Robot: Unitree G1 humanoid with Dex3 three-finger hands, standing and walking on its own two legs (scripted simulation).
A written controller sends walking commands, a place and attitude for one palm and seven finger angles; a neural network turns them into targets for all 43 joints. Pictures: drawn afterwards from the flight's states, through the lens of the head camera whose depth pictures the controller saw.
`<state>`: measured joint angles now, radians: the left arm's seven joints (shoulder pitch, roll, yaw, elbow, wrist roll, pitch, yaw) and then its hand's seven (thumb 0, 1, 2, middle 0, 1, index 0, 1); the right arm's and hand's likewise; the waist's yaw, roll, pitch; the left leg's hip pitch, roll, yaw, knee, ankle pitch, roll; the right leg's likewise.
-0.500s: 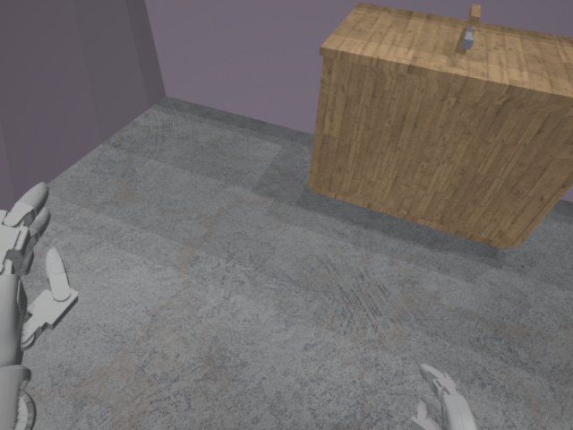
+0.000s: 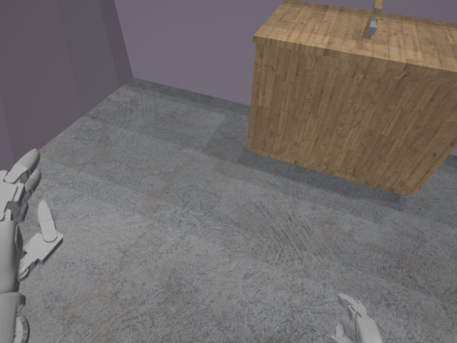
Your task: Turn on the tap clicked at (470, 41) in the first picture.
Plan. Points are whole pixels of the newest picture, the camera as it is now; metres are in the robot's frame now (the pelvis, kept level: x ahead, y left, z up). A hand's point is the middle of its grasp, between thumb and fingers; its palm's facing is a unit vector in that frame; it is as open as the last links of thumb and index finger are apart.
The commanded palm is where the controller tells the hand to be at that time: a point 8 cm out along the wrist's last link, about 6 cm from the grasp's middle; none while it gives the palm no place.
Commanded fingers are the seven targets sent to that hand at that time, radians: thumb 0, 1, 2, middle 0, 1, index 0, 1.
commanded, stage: walk to a spot facing it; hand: left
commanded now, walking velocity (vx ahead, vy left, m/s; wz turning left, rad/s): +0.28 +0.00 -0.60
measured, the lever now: (371, 30) +1.23 -0.49 +0.07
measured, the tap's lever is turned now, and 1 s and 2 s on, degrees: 0 0 0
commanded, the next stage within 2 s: take the last steps up to it in 1.68 s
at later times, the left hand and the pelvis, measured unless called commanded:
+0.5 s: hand (152, 184) +0.30 +0.14 +0.16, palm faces +0.20 -0.89 -0.41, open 7.4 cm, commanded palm +0.26 +0.20 +0.18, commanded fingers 0.00 0.90 0.90 -0.20 -0.30 -0.20 -0.30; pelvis +0.05 -0.04 -0.01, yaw -11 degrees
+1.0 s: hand (227, 105) +0.49 +0.04 +0.18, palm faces -0.05 -0.88 -0.48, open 7.4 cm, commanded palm +0.46 +0.11 +0.18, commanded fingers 0.00 0.90 0.90 -0.20 -0.30 -0.20 -0.30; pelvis +0.18 -0.06 +0.00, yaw -28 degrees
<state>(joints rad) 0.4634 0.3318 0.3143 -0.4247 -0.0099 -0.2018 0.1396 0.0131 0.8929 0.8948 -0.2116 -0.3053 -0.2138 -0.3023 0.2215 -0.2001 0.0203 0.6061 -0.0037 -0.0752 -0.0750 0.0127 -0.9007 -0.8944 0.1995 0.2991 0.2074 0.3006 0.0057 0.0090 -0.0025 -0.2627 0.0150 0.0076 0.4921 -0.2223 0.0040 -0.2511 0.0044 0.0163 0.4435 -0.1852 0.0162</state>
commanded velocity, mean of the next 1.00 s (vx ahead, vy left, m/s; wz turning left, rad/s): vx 0.33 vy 0.00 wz -0.49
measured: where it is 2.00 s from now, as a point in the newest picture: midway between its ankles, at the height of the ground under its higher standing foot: (290, 304)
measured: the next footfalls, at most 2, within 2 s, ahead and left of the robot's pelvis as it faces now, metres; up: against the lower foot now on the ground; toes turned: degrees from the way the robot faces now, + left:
left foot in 0.72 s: +0.24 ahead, +0.07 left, +0.00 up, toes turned -10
right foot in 1.10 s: +0.25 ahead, -0.25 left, +0.00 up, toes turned -39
